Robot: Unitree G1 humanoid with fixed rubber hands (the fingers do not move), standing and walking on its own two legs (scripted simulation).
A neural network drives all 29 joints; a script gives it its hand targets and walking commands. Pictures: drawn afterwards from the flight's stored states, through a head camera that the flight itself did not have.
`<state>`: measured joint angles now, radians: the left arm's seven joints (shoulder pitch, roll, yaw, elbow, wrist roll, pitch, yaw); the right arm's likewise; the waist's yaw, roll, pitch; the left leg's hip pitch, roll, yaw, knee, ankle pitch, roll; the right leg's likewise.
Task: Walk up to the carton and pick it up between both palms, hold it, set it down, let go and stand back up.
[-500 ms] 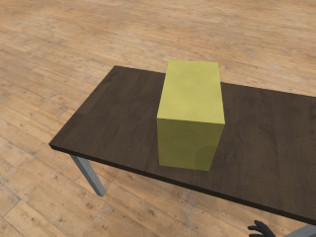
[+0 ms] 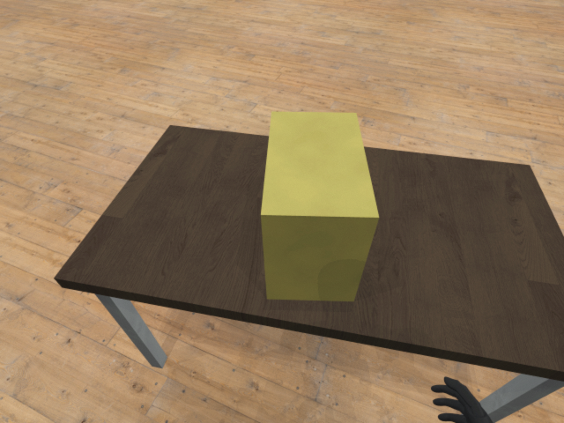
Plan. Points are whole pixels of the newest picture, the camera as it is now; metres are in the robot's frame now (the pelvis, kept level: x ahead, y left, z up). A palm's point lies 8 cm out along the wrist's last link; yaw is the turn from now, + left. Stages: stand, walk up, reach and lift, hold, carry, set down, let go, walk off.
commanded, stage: walk up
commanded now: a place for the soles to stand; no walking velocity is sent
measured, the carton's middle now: (312, 205) +0.54 -0.05 -0.03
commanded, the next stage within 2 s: none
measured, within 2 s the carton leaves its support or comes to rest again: neither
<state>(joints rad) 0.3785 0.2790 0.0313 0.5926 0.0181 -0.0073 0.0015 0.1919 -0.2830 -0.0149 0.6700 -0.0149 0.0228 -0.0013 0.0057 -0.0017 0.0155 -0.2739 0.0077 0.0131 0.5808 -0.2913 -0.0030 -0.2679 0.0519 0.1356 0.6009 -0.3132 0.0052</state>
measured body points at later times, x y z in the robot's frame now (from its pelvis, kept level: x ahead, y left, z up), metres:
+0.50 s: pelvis +0.01 +0.00 -0.01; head +0.02 -0.01 +0.44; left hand +0.16 +0.26 -0.09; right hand +0.12 -0.28 -0.10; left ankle +0.01 +0.12 -0.73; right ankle +0.01 -0.13 -0.73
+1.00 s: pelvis +0.00 +0.01 -0.01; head +0.00 -0.01 +0.44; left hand +0.16 +0.26 -0.08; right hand +0.08 -0.29 -0.11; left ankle +0.01 +0.12 -0.73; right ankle +0.01 -0.13 -0.73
